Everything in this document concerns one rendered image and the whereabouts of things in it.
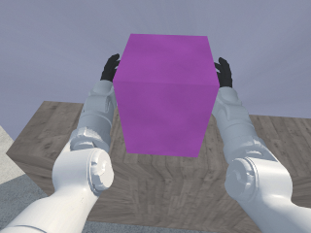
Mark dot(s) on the right robot hand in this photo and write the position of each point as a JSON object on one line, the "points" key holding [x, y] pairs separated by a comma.
{"points": [[224, 77]]}

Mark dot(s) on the robot left forearm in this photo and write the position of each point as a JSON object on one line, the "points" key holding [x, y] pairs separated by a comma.
{"points": [[96, 119]]}

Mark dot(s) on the carton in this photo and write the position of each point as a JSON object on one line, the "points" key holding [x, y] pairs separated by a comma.
{"points": [[166, 87]]}

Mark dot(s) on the pedestal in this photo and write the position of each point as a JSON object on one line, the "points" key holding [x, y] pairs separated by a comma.
{"points": [[166, 191]]}

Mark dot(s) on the robot right forearm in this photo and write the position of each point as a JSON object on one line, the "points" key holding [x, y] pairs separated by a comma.
{"points": [[236, 128]]}

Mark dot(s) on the right robot upper arm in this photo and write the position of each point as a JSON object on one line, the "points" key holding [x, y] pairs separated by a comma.
{"points": [[263, 189]]}

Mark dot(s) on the left robot upper arm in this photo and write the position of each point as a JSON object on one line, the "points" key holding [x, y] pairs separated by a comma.
{"points": [[79, 177]]}

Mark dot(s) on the left robot hand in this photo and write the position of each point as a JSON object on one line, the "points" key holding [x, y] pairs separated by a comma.
{"points": [[109, 69]]}

